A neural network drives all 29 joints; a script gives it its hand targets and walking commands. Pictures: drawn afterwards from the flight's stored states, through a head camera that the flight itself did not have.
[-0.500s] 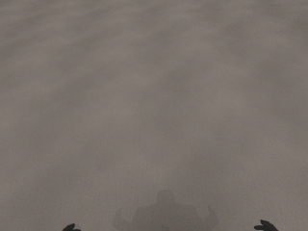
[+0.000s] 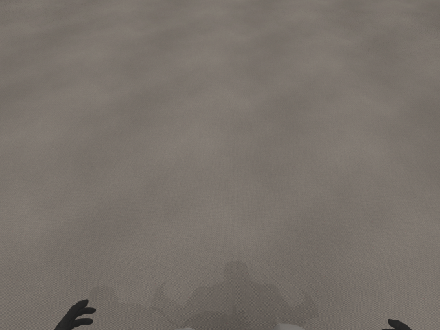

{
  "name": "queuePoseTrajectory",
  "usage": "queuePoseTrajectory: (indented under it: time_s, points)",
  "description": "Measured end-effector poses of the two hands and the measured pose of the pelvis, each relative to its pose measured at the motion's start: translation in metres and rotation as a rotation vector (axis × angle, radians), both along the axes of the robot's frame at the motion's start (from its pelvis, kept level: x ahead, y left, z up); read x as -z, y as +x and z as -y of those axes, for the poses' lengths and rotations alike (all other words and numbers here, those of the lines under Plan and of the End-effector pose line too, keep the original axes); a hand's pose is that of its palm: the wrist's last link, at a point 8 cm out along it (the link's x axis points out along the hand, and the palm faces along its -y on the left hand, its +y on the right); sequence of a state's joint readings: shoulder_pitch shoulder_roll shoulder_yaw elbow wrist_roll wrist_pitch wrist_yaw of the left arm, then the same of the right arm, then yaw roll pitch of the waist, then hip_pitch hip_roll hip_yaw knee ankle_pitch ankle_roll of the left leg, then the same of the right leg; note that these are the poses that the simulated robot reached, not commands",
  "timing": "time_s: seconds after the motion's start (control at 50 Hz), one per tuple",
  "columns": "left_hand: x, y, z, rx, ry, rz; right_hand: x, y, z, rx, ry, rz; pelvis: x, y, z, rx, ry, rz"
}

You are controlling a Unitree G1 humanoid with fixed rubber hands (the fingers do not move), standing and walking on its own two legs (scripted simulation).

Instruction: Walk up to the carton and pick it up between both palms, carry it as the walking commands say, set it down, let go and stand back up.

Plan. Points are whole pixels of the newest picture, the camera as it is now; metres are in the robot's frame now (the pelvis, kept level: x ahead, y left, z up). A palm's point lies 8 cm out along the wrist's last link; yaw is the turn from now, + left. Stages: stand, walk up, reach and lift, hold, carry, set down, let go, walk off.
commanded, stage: walk up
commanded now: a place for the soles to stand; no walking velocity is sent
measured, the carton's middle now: out of the picture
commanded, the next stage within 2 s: none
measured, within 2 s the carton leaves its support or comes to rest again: neither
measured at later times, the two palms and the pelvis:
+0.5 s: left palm out of the picture -0.03 +0.35 -0.10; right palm out of the picture +0.13 -0.23 -0.10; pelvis -0.04 +0.04 +0.01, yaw +12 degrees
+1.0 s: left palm out of the picture -0.19 +0.42 -0.08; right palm (279, 311) +0.18 -0.09 -0.10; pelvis -0.08 +0.09 +0.01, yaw +31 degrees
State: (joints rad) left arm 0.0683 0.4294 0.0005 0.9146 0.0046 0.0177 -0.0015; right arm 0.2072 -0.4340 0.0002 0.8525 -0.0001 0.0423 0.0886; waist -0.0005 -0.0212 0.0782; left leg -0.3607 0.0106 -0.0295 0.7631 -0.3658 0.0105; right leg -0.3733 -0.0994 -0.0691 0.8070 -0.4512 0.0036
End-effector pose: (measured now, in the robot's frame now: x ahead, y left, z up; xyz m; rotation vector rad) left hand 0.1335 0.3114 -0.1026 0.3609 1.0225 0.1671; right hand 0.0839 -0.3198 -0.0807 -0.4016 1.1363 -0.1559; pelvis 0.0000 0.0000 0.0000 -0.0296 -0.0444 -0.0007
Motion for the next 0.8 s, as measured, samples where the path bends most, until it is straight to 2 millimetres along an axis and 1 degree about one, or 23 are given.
queuePoseTrajectory:
  time_s: [0.08,0.16,0.22,0.26,0.34,0.42,0.48,0.54,0.62,0.7,0.76,0.8]
  points:
    - [-0.012,-0.015,-0.025,-0.033,0.039,-0.007,0.0,0.006,-0.02,-0.034,0.021,-0.013,-0.007,-0.006,-0.012,-0.035,0.012,-0.017]
    - [-0.018,-0.042,-0.039,-0.061,0.076,-0.045,0.008,0.014,-0.037,-0.064,0.062,-0.005,-0.008,-0.012,-0.018,-0.058,0.038,-0.027]
    - [-0.02,-0.066,-0.041,-0.082,0.094,-0.071,0.018,0.019,-0.047,-0.08,0.099,0.007,-0.006,-0.017,-0.018,-0.071,0.06,-0.029]
    - [-0.019,-0.085,-0.037,-0.097,0.097,-0.091,0.024,0.023,-0.053,-0.089,0.125,0.013,-0.005,-0.021,-0.018,-0.08,0.069,-0.028]
    - [-0.018,-0.123,-0.03,-0.147,0.075,-0.137,0.026,0.028,-0.067,-0.124,0.162,0.012,-0.008,-0.027,-0.019,-0.11,0.059,-0.03]
    - [-0.012,-0.145,-0.029,-0.189,0.042,-0.141,0.022,0.032,-0.076,-0.173,0.16,-0.008,-0.009,-0.033,-0.025,-0.152,0.046,-0.039]
    - [-0.005,-0.157,-0.035,-0.224,0.013,-0.123,0.018,0.039,-0.085,-0.221,0.132,-0.018,-0.008,-0.038,-0.033,-0.197,0.028,-0.043]
    - [0.002,-0.172,-0.046,-0.26,-0.018,-0.113,0.012,0.048,-0.098,-0.272,0.095,-0.022,-0.006,-0.044,-0.047,-0.243,0.008,-0.048]
    - [0.014,-0.191,-0.074,-0.307,-0.038,-0.118,0.007,0.056,-0.122,-0.331,0.05,-0.012,0.001,-0.054,-0.069,-0.295,-0.008,-0.046]
    - [0.006,-0.203,-0.097,-0.361,-0.007,-0.084,0.004,0.061,-0.146,-0.39,0.054,-0.019,-0.003,-0.063,-0.078,-0.359,0.003,-0.037]
    - [-0.005,-0.216,-0.109,-0.393,0.033,-0.056,0.01,0.069,-0.162,-0.436,0.078,-0.013,-0.003,-0.067,-0.08,-0.403,0.021,-0.036]
    - [-0.011,-0.23,-0.112,-0.413,0.066,-0.055,0.016,0.077,-0.172,-0.463,0.103,0.001,0.0,-0.069,-0.08,-0.425,0.043,-0.036]
